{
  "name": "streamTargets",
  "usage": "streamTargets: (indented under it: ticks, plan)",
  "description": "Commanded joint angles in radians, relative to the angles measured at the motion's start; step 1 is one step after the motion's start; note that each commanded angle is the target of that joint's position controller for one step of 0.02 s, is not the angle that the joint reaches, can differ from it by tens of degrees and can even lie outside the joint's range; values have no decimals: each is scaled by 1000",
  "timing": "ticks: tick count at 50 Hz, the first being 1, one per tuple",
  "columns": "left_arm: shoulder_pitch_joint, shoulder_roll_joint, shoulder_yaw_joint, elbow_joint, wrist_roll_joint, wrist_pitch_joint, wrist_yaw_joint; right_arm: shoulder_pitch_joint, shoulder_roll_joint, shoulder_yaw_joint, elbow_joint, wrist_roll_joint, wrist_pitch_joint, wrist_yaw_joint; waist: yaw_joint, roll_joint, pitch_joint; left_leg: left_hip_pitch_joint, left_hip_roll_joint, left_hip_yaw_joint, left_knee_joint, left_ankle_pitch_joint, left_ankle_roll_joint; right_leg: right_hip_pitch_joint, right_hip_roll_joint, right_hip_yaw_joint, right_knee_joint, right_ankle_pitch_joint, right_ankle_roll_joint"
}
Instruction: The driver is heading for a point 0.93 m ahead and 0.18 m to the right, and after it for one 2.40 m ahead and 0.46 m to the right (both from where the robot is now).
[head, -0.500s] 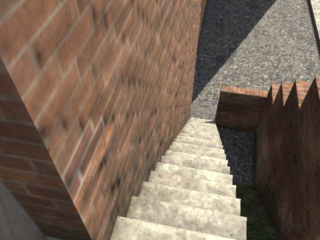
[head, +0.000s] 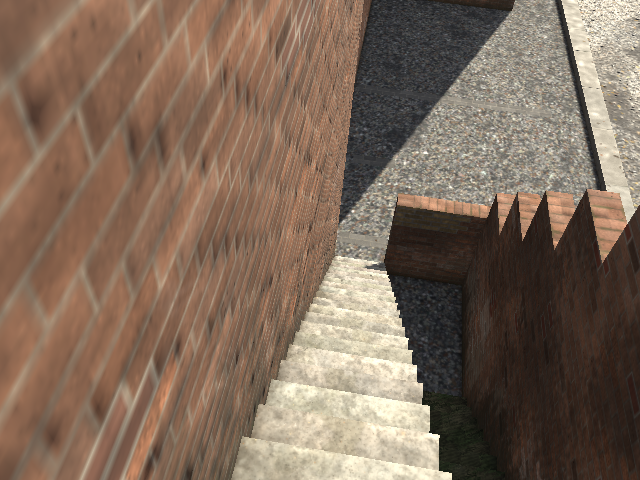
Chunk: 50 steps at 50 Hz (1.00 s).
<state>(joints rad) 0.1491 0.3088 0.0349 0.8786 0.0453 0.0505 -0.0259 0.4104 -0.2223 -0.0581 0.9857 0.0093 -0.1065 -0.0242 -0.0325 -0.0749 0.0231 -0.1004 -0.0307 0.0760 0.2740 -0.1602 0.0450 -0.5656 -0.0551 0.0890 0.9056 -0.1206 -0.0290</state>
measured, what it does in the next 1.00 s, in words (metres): goes down: right foot 0.22 m lower, then left foot 0.22 m lower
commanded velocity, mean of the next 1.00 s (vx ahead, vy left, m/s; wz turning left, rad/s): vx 0.50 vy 0.00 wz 0.00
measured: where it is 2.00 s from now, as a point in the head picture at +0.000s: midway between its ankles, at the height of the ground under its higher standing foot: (353, 422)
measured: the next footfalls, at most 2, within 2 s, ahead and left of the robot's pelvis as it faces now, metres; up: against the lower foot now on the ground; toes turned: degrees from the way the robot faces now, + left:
right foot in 0.34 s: +0.25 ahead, -0.21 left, -0.22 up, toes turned +1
left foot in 0.84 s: +0.57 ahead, -0.04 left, -0.43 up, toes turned +1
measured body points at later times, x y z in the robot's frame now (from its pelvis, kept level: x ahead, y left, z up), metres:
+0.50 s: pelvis +0.26 -0.12 -0.24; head +0.26 -0.14 +0.21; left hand +0.23 +0.12 -0.38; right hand +0.31 -0.37 -0.40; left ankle +0.24 -0.01 -0.70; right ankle +0.21 -0.21 -0.96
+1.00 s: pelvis +0.57 -0.12 -0.47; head +0.56 -0.09 -0.03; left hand +0.58 +0.12 -0.64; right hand +0.49 -0.39 -0.60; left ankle +0.53 -0.04 -1.18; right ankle +0.58 -0.26 -1.11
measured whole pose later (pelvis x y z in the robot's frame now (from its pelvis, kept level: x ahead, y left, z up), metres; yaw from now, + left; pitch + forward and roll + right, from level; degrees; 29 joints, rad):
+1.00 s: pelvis +0.57 -0.12 -0.47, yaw +1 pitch -3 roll +1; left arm 0.26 0.24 0.00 1.00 0.10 0.03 0.01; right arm 0.47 -0.20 -0.04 1.16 0.03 -0.07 -0.07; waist 0.05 -0.09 0.04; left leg -0.26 -0.07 0.03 0.79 -0.48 0.06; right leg -0.55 0.02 0.07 1.25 -0.27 0.02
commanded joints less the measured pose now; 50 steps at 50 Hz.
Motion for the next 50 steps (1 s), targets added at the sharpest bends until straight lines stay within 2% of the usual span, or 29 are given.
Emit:
streamTargets:
  ticks: [1,5,6,8,11,13,15,16,17,18,19,20,21,22,23,26,28,30,31,33,38,39,41,42,43,44,46,48,50]
  plan:
    - [44,45,18,-25,7,21,-19,81,-133,-33,-11,0,-16,0,17,154,-12,-19,272,-178,-23,112,200,-79,16,-14,117,121,-4]
    - [-146,66,52,-120,22,-10,-12,174,-138,-48,47,-3,-50,-64,-57,213,64,191,288,-266,161,2,167,-362,4,150,-111,357,-8]
    - [-145,77,53,-147,9,-13,-18,77,-144,-50,33,16,-61,-81,0,182,92,-8,235,-208,182,-170,144,-217,-25,106,-266,550,8]
    - [-2,27,46,-101,-16,-28,-51,-31,-97,-26,7,24,-59,-76,57,141,40,-391,196,-135,275,-338,115,233,-10,4,-225,858,-17]
    - [-154,-8,9,-184,-21,1,-61,-61,-140,-30,-41,14,-60,-56,-32,127,67,-427,200,-129,431,-496,47,268,29,-50,-249,752,-33]
    - [-180,-5,-6,-202,-26,-9,-56,11,-160,-44,-16,-24,-49,-80,-94,113,117,-296,211,-135,579,-517,43,195,-11,-22,-447,750,-48]
    - [78,36,18,-124,-26,-21,-23,63,-152,-39,13,-61,11,-102,-43,86,29,-212,202,-106,949,-307,62,376,-1,-96,-528,642,-64]
    - [314,16,19,-42,-27,-29,-12,25,-139,-21,-2,-66,38,-104,70,49,-48,-246,170,-56,1225,-117,57,565,17,-146,-605,705,-70]
    - [442,55,36,18,-25,-33,-6,30,-119,-33,-6,-36,67,-126,112,-10,-43,-299,73,-77,1651,-222,43,632,-130,102,-873,699,-141]
    - [503,128,18,46,-20,-43,0,70,4,-5,-46,-19,75,-103,46,-260,-58,-738,-65,1,2058,-926,-3,885,-144,-1,-319,1554,-81]
    - [578,221,53,42,-45,-45,-2,113,-107,-28,-98,8,61,-88,53,-394,-221,-1035,-32,-28,2234,-914,1,1158,-275,95,-96,1882,-153]
    - [578,158,46,-2,-78,-44,-1,75,-149,-22,-61,5,67,-83,95,-232,-188,-1133,5,-10,2159,-741,17,1086,-267,96,-205,1635,-134]
    - [544,125,36,-13,-66,-46,-1,25,-120,-16,-50,-21,72,-71,82,-161,-127,-1127,17,5,2040,-620,16,930,-249,96,-270,1319,-164]
    - [478,199,61,-28,-8,-53,21,-13,-62,5,-73,-31,90,-57,67,-191,-115,-1083,74,-93,1913,-460,17,706,-367,339,-372,620,-329]
    - [421,140,46,-19,-2,-63,36,-68,-98,-4,-66,-46,115,-43,26,-78,3,-1076,91,-121,1837,-402,-6,558,-399,441,-429,495,-406]
    - [186,34,-8,-61,-40,-140,43,-247,-57,12,-151,-20,142,-18,-97,22,173,-800,99,-116,960,137,-54,90,-183,222,-520,127,-242]
    - [199,73,4,-27,-33,-149,40,-109,-22,-6,-22,-63,116,28,-94,6,-5,-244,17,-1,767,595,-32,-28,-84,128,-542,115,-229]
    - [218,8,-15,14,-33,-173,29,-254,-19,-12,-64,-42,115,69,-27,-64,46,-438,81,-109,447,871,-22,245,-30,89,-409,-193,-177]
    - [271,3,-22,41,-25,-165,35,-372,-29,-11,-112,-68,134,69,38,-14,103,-577,80,-76,399,874,-3,335,-52,158,-372,-216,-207]
    - [332,6,-27,59,2,-158,38,-449,-24,-6,-170,-41,135,58,87,49,138,-614,90,-94,218,806,2,415,-52,192,-267,-157,-230]
    - [418,17,-29,161,2,-156,26,-297,-35,-15,-130,-14,104,39,92,145,137,-333,69,-99,180,846,37,364,15,149,11,-120,-186]
    - [374,30,-21,179,30,-126,48,-134,-58,-28,-58,3,89,11,59,100,89,-275,82,-138,178,729,42,419,29,136,151,-22,-179]
    - [329,65,-15,213,48,-108,32,206,-130,-48,67,-31,96,2,-94,59,-2,118,65,-103,146,614,41,291,81,58,537,266,-113]
    - [271,48,0,215,27,-103,35,345,-169,-58,116,-50,94,3,-192,196,9,374,169,-231,68,737,119,22,222,0,1025,-216,-47]
    - [335,18,4,188,-2,-95,55,296,-163,-24,99,-29,80,27,-64,227,26,450,288,-249,363,1219,72,-219,251,-48,1077,-719,-34]
    - [391,-12,-11,137,30,-91,60,220,-224,-39,133,14,59,22,69,278,39,456,337,-427,377,1051,147,-357,167,20,781,-553,-17]
    - [291,31,-15,148,92,-33,54,172,-193,-40,140,35,44,-1,32,214,118,186,370,-506,286,469,242,-385,86,-41,893,-604,1]
    - [87,22,-23,61,65,-31,45,3,-115,-3,128,37,8,-51,129,77,195,-356,229,-277,280,96,156,-134,20,56,176,-118,74]
    - [102,-93,-50,84,31,-4,24,-43,-133,12,92,20,-3,-88,120,240,67,-664,278,-311,265,9,168,344,79,-81,225,242,79]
